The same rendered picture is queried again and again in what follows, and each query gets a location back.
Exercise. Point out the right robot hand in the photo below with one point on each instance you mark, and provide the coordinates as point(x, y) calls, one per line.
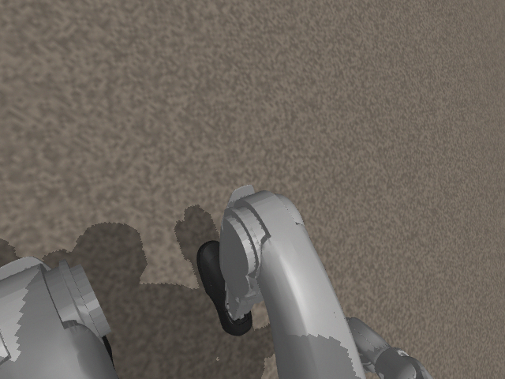
point(370, 345)

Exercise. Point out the right robot foot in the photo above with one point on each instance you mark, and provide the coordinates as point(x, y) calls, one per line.
point(214, 284)

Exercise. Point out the left robot foot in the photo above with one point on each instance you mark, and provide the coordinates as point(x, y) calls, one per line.
point(107, 345)

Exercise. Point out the right robot arm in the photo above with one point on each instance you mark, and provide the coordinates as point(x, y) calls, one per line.
point(395, 363)

